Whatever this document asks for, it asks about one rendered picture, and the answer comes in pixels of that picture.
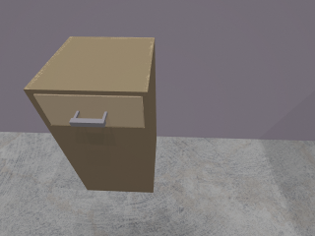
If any drawer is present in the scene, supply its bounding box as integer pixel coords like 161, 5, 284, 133
33, 93, 145, 128

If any cabinet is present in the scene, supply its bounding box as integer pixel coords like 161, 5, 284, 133
24, 36, 157, 193

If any handle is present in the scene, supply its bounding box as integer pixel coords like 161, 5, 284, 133
69, 110, 108, 128

